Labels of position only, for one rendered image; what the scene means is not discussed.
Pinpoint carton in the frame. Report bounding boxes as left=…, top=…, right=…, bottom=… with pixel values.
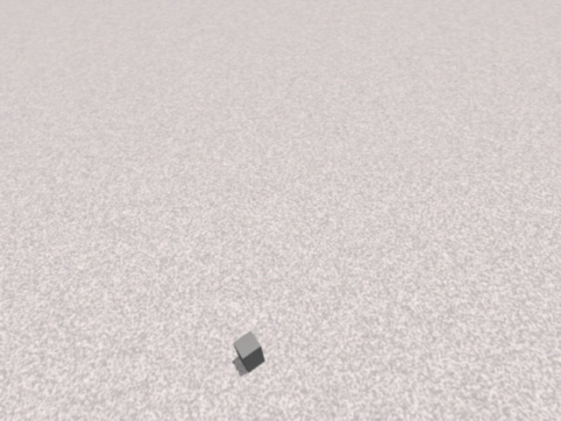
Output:
left=233, top=331, right=265, bottom=373

